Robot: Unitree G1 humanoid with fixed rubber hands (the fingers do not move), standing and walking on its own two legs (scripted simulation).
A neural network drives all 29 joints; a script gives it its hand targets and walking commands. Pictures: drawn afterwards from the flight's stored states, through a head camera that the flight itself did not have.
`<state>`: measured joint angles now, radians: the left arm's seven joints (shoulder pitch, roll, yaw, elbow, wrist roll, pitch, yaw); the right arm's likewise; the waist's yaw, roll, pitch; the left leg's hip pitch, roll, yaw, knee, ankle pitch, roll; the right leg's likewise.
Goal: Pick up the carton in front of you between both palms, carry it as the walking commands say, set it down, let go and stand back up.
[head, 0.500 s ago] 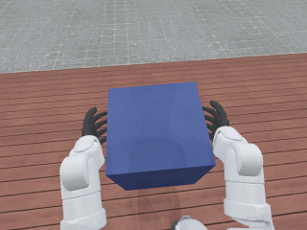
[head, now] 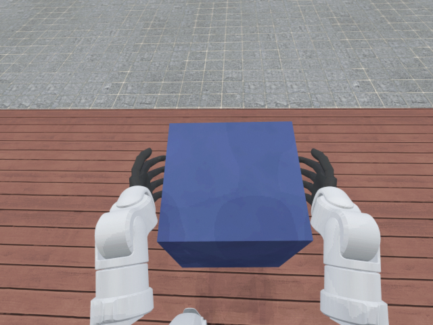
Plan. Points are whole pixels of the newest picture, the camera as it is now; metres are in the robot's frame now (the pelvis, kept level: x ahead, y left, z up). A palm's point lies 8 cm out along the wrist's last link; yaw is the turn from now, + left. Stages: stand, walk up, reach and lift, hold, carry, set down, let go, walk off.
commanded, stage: carry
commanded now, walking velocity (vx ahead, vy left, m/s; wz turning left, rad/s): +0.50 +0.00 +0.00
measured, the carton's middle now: (230, 203) +0.35 +0.02 +0.02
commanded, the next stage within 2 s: none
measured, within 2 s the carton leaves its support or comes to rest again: neither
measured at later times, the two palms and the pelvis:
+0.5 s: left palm (175, 101) +0.64 +0.16 +0.04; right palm (294, 102) +0.62 -0.14 +0.05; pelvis +0.30 +0.03 -0.04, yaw -1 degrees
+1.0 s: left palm (189, 57) +0.92 +0.16 +0.01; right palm (278, 56) +0.94 -0.14 +0.00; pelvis +0.61 -0.01 -0.08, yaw +0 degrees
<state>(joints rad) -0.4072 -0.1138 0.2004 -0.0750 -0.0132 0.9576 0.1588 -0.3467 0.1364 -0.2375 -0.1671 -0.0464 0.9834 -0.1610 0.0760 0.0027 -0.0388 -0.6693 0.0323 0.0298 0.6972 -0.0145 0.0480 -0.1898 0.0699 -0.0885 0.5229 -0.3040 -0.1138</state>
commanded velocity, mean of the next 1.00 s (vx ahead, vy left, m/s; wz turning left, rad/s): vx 0.50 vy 0.00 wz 0.00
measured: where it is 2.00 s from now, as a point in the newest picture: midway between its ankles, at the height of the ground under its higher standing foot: (229, 163)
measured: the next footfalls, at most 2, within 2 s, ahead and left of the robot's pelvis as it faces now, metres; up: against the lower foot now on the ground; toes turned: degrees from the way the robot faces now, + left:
left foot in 0.12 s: +0.25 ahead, +0.07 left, -0.04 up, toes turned +1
right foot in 0.66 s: +0.57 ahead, -0.05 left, -0.09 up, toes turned -2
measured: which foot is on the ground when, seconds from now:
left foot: up 0.00-0.10, down 0.12-0.66, up 0.68-1.00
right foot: down 0.00-0.12, up 0.14-0.64, down 0.66-1.00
